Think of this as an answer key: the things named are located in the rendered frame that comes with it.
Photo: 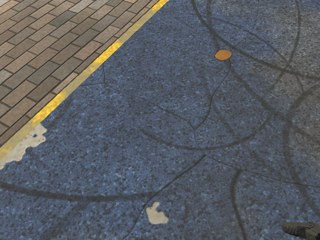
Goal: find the right robot hand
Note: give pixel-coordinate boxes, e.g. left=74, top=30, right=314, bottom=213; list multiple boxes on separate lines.
left=281, top=221, right=320, bottom=240

